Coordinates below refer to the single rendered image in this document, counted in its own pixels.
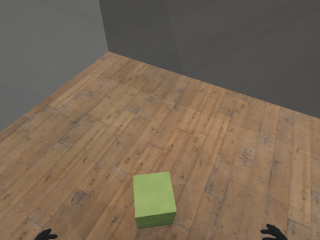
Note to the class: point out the carton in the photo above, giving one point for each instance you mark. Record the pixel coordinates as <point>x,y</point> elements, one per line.
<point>154,201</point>

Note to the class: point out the right robot hand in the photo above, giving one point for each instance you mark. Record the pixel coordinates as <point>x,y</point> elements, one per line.
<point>274,231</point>

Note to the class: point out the left robot hand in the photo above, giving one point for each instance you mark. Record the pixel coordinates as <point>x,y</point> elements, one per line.
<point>45,235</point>

